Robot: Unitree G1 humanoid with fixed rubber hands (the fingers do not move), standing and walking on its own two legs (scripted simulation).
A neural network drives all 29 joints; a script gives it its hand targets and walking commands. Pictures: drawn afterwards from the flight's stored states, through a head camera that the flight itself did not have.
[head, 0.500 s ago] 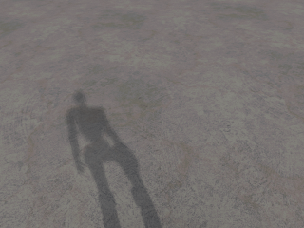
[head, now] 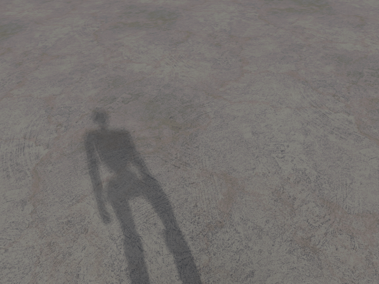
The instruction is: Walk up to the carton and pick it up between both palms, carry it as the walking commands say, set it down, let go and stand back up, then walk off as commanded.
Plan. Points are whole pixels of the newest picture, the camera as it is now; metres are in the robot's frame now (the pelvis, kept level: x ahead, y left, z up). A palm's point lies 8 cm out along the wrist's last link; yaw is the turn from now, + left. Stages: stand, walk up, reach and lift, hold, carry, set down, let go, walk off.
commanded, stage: stand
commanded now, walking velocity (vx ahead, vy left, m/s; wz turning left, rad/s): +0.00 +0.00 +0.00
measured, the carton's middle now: out of the picture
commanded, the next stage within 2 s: none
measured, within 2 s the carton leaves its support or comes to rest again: neither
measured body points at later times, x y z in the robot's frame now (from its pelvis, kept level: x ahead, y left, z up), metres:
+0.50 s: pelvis +0.02 +0.00 +0.00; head +0.01 -0.01 +0.45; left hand -0.02 +0.21 -0.16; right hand -0.02 -0.20 -0.17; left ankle -0.04 +0.16 -0.74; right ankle -0.01 -0.07 -0.74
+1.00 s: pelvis +0.01 +0.01 +0.00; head +0.02 +0.00 +0.45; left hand +0.02 +0.24 -0.16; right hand -0.02 -0.23 -0.16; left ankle -0.04 +0.16 -0.74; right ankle -0.01 -0.07 -0.74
